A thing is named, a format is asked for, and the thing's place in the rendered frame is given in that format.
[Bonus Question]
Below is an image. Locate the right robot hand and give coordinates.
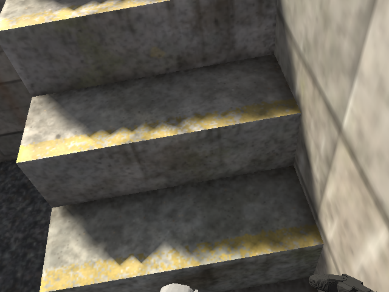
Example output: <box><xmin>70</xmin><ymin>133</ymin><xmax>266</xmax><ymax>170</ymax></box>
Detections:
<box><xmin>309</xmin><ymin>274</ymin><xmax>374</xmax><ymax>292</ymax></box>

